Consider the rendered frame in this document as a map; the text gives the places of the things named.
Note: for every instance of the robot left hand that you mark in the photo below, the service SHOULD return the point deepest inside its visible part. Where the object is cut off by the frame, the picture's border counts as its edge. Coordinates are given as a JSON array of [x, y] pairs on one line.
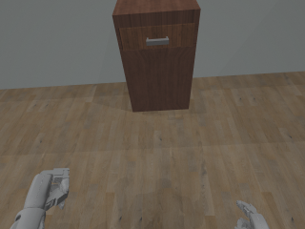
[[42, 194]]

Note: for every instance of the drawer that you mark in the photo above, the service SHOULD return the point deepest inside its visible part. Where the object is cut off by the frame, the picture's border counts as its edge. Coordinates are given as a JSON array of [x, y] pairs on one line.
[[135, 38]]

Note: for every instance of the robot left forearm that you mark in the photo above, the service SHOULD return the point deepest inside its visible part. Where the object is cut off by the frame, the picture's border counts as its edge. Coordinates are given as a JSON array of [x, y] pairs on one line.
[[30, 218]]

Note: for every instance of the cabinet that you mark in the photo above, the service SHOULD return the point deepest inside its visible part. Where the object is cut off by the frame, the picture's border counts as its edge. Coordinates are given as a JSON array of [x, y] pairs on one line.
[[158, 79]]

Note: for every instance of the handle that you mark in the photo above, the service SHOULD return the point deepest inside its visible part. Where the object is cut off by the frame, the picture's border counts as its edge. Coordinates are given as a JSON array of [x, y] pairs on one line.
[[157, 41]]

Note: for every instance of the robot right hand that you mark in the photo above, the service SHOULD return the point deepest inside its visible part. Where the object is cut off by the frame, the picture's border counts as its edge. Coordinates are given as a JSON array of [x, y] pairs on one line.
[[257, 221]]

